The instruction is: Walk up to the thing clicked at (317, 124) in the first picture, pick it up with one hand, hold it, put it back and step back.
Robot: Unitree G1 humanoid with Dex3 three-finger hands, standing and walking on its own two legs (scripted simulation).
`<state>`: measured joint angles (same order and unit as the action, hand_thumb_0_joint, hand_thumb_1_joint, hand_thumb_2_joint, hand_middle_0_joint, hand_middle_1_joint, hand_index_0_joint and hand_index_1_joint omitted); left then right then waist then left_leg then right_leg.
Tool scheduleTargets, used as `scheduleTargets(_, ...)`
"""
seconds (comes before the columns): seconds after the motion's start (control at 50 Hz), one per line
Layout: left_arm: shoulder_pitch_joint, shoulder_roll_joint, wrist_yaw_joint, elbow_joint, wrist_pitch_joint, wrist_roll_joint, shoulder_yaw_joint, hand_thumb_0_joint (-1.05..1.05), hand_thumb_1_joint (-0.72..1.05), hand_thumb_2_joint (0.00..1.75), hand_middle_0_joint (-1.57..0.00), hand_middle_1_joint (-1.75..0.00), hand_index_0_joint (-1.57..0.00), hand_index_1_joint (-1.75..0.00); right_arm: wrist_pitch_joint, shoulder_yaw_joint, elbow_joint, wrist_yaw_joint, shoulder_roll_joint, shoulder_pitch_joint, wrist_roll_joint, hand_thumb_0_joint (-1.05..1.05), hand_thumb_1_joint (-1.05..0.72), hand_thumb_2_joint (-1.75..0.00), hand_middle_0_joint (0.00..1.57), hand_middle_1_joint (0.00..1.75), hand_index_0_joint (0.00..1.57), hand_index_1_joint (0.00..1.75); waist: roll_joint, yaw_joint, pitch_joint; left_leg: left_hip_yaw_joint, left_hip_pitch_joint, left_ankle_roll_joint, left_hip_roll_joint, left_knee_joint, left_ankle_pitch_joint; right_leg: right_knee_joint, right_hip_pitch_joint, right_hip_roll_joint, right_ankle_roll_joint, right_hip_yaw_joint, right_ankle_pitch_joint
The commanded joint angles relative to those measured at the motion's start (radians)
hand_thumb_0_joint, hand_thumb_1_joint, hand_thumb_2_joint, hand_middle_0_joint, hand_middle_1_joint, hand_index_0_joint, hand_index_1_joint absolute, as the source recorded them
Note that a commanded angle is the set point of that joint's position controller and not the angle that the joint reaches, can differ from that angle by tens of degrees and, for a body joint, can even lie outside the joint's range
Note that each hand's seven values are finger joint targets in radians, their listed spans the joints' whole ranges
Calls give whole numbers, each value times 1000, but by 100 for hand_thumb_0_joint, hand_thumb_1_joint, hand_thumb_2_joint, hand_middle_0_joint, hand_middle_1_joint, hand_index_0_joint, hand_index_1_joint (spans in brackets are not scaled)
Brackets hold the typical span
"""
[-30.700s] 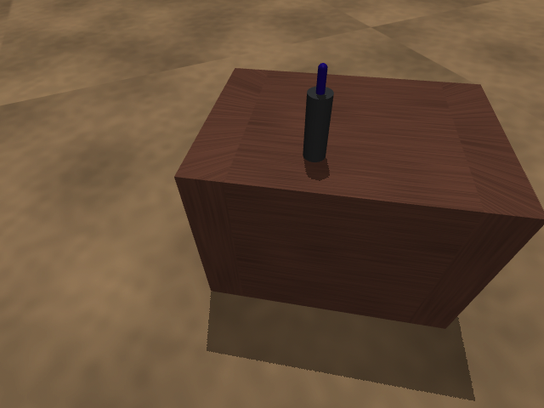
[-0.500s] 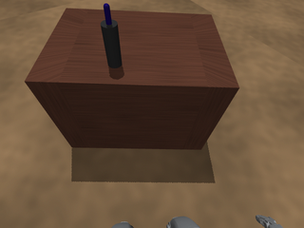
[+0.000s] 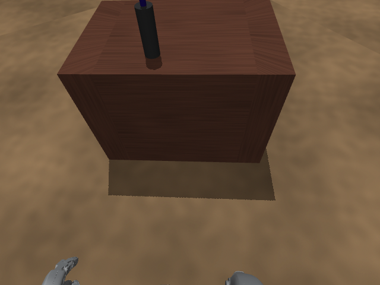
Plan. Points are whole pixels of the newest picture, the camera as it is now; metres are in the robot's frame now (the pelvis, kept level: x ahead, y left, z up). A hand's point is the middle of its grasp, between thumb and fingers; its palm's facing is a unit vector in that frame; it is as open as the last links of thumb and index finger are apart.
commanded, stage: step back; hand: left
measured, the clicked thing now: (146, 22) +0.98 +0.18 +0.03
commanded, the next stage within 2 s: stand in 1.46 s
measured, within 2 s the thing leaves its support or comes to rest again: neither
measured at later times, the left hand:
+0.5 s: hand out of the picture -0.10 +0.25 -0.12, palm faces -0.03 -0.90 -0.44, open 7.4 cm
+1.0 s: hand out of the picture -0.06 +0.24 -0.13, palm faces +0.03 -0.92 -0.39, open 7.4 cm
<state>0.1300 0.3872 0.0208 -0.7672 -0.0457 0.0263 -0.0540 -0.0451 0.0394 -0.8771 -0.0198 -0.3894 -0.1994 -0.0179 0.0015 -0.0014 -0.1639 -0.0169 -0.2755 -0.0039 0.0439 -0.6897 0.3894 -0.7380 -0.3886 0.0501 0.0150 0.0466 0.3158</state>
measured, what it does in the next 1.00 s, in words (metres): walks backwards: right foot, then left foot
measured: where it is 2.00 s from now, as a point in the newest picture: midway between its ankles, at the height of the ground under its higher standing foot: outside the picture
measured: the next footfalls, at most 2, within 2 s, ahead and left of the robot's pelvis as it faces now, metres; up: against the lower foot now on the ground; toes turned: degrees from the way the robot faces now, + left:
right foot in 0.32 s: -0.12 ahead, -0.14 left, +0.00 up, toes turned -3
left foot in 0.64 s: -0.11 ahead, +0.12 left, +0.00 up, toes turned -1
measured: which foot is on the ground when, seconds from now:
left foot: down 0.00-0.34, up 0.36-0.62, down 0.64-0.92, up 0.94-1.00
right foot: down 0.00-0.02, up 0.04-0.30, down 0.32-0.66, up 0.68-0.88, down 0.90-1.00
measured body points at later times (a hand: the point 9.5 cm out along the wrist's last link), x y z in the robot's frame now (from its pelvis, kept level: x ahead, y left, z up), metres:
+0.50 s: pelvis -0.15 -0.02 +0.01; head -0.13 -0.05 +0.46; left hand -0.10 +0.30 -0.09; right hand -0.07 -0.35 -0.12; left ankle -0.11 +0.13 -0.66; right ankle -0.16 -0.14 -0.71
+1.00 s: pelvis -0.14 -0.03 +0.01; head -0.13 -0.03 +0.46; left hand -0.06 +0.29 -0.10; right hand -0.07 -0.34 -0.12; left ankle -0.15 +0.12 -0.69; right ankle -0.12 -0.13 -0.71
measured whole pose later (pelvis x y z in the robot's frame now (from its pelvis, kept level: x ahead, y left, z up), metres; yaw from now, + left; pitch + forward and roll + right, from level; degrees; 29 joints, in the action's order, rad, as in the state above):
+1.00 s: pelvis -0.14 -0.03 +0.01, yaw +1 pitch -3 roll +0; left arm 0.19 0.36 -0.01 -0.99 0.05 0.03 -0.05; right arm -0.02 0.04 -0.99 0.00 -0.38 -0.22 -0.02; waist -0.02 -0.01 -0.06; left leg -0.09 -0.32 0.00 0.01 -0.84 0.50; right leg -0.62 -0.27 0.01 0.03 0.05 0.30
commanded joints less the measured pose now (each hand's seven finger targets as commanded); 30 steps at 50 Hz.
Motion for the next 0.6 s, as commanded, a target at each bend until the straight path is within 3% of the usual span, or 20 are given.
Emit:
scheduleTargets(0.0,0,168,6,79,1,-17,-46,0,90,90,-20,-30,-20,-30,32,94,73,-6,-321,-7,-9,0,-90,-90,20,30,20,30,-170,-17,249,-387,128,-194,-327,287,-453,-139,-48,-39,15,-71,6)
scheduleTargets(0.02,-63,206,21,72,-3,-15,-70,0,90,90,-20,-30,-20,-30,31,103,91,0,-379,10,-10,0,-90,-90,20,30,20,30,-244,37,226,-517,-29,-319,-457,334,-530,-362,-9,-94,-1,-101,353)
scheduleTargets(0.06,-29,199,17,40,-11,-21,-70,0,90,90,-20,-30,-20,-30,38,80,95,-10,-290,65,-13,0,-90,-90,20,30,20,30,-81,-8,197,-345,-32,-280,-370,288,-590,-521,-39,-128,11,-227,293)
scheduleTargets(0.08,1,194,14,16,-10,-25,-70,0,90,90,-20,-30,-20,-30,35,69,99,-14,-266,93,-20,0,-90,-90,20,30,20,30,-78,-32,175,-274,-50,-254,-333,272,-576,-555,-38,-130,11,-224,259)
scheduleTargets(0.12,66,198,9,-11,-3,-22,-72,0,90,90,-20,-30,-20,-30,28,64,113,-13,-242,139,-22,0,-90,-90,20,30,20,30,-129,-51,148,-213,-68,-254,-315,269,-511,-506,-14,-116,-10,-171,224)
scheduleTargets(0.14,58,184,6,-14,3,-18,-68,0,90,90,-20,-30,-20,-30,25,60,112,-8,-223,130,-26,0,-90,-90,20,30,20,30,-140,-33,139,-198,-35,-243,-282,272,-465,-426,-20,-109,-20,-145,226)
scheduleTargets(0.2,41,172,-6,-19,27,-7,-61,0,90,90,-20,-30,-20,-30,24,72,94,0,-232,56,-25,0,-90,-90,20,30,20,30,-196,15,203,-217,132,-232,-287,264,-294,-123,-11,-70,-25,-98,222)
scheduleTargets(0.24,73,175,-8,-57,47,-6,-61,0,90,90,-20,-30,-20,-30,12,76,85,6,-255,55,-23,0,-90,-90,20,30,20,30,-202,13,251,-198,126,-204,-265,233,-177,120,96,-75,-9,-47,200)
scheduleTargets(0.28,168,179,-2,-128,63,5,-67,0,90,90,-20,-30,-20,-30,-5,66,82,11,-241,93,-11,0,-90,-90,20,30,20,30,-138,-37,254,-119,-8,-138,-209,114,-117,387,282,-87,13,-28,10)
scheduleTargets(0.3,176,242,2,-134,69,22,-88,0,90,90,-20,-30,-20,-30,-2,48,96,16,-180,91,-9,0,-90,-90,20,30,20,30,9,-38,205,-78,-235,-74,-114,-13,15,393,357,29,53,-262,112)
scheduleTargets(0.32,124,357,4,-96,66,27,-115,0,90,90,-20,-30,-20,-30,2,43,121,7,-144,136,-6,0,-90,-90,20,30,20,30,190,-77,166,-104,-303,-10,6,-148,169,487,153,303,184,-583,309)
scheduleTargets(0.34,46,400,7,-70,68,29,-120,0,90,90,-20,-30,-20,-30,-3,67,114,1,-210,170,-6,0,-90,-90,20,30,20,30,177,-81,79,-208,-231,17,-36,-326,180,536,-66,411,281,-701,389)
scheduleTargets(0.36,0,341,10,-60,74,19,-103,0,90,90,-20,-30,-20,-30,-3,72,90,4,-229,153,-1,0,-90,-90,20,30,20,30,71,-38,18,-227,-231,19,-29,-393,108,487,-79,338,244,-560,306)
scheduleTargets(0.38,-64,298,14,-56,79,16,-86,0,90,90,-20,-30,-20,-30,4,66,61,7,-209,107,4,0,-90,-90,20,30,20,30,48,9,10,-204,-260,20,11,-418,43,426,-21,252,198,-410,126)
scheduleTargets(0.4,-57,272,13,-59,82,20,-84,0,90,90,-20,-30,-20,-30,11,64,42,7,-202,79,5,0,-90,-90,20,30,20,30,68,8,33,-172,-235,23,17,-410,22,401,-1,205,171,-334,71)
scheduleTargets(0.42,-36,269,10,-65,87,20,-87,0,90,90,-20,-30,-20,-30,16,64,35,10,-203,63,1,0,-90,-90,20,30,20,30,114,-2,58,-148,-196,32,-1,-410,16,402,5,199,178,-313,94)
scheduleTargets(0.46,28,264,1,-82,91,24,-86,0,90,90,-20,-30,-20,-30,25,63,27,22,-202,69,-10,0,-90,-90,20,30,20,30,123,-37,77,-103,-236,36,-13,-283,26,396,125,158,150,-288,199)
scheduleTargets(0.5,74,277,-2,-96,91,29,-93,0,90,90,-20,-30,-20,-30,35,58,36,32,-190,107,-18,0,-90,-90,20,30,20,30,175,-76,72,-71,-255,35,-38,-128,77,411,210,189,162,-322,310)
scheduleTargets(0.54,90,286,-8,-105,85,21,-93,0,90,90,-20,-30,-20,-30,50,58,27,38,-184,117,-22,0,-90,-90,20,30,20,30,185,-84,66,-18,-180,30,-34,4,135,410,192,209,171,-321,280)
scheduleTargets(0.58,55,284,-14,-98,73,14,-81,0,90,90,-20,-30,-20,-30,63,63,-8,36,-177,50,-17,0,-90,-90,20,30,20,30,171,-38,97,42,-3,9,-23,189,35,346,132,202,150,-263,123)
